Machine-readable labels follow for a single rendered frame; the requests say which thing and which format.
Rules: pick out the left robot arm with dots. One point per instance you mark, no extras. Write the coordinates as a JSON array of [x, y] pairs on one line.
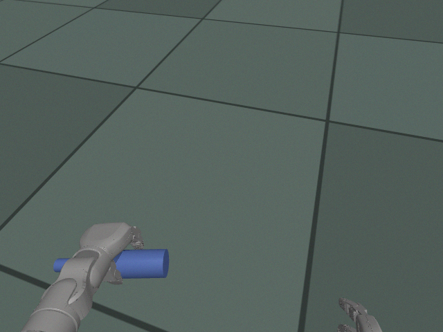
[[69, 299]]

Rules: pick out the bottle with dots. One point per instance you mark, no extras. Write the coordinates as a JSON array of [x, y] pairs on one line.
[[132, 264]]

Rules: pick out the left robot hand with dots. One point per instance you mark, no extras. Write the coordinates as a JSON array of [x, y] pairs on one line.
[[113, 238]]

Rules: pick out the right robot hand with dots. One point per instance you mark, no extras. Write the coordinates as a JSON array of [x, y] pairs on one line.
[[358, 313]]

